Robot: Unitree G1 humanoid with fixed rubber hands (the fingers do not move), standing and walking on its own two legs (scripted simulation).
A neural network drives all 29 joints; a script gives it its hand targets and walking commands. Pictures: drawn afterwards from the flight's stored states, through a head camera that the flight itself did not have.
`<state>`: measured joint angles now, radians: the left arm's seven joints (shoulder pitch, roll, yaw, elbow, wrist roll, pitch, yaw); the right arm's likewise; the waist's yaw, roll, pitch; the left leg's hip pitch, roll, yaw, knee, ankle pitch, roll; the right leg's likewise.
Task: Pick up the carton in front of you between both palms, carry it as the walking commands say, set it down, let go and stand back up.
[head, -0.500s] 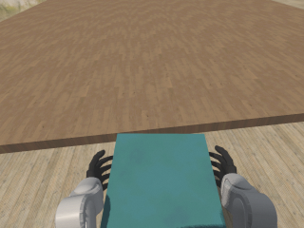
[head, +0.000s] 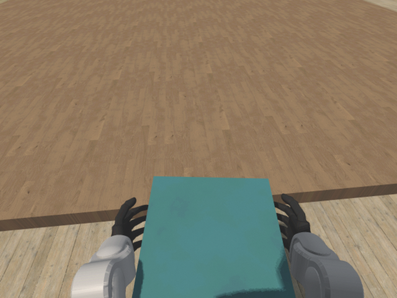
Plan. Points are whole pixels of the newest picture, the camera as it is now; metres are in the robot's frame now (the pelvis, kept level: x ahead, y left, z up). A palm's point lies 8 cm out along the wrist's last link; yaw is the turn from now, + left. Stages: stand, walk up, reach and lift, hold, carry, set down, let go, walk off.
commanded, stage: carry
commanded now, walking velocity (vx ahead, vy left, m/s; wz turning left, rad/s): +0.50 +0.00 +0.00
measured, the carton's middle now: (208, 258) +0.22 +0.00 +0.01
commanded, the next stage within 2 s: none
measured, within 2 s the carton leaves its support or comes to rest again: neither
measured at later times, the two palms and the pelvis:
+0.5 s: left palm (150, 105) +0.59 +0.13 +0.13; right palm (257, 99) +0.62 -0.17 +0.12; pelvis +0.33 -0.03 +0.00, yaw +2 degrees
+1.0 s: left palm (158, 64) +0.86 +0.14 +0.13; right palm (242, 60) +0.86 -0.16 +0.13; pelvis +0.50 -0.01 +0.01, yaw +0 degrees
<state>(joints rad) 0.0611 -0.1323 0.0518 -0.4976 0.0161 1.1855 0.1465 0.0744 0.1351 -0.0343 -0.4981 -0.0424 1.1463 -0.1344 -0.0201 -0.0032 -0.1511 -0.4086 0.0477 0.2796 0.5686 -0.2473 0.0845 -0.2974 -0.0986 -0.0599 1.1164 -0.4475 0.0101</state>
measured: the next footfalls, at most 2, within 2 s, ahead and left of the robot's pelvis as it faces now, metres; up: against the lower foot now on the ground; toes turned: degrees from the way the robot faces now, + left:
right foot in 0.34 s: +0.44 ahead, -0.12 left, +0.00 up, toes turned -11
left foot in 0.66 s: +0.51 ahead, +0.09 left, +0.00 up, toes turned +8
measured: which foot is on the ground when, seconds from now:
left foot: down 0.00-0.38, up 0.40-0.64, down 0.66-1.00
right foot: up 0.00-0.32, down 0.34-1.00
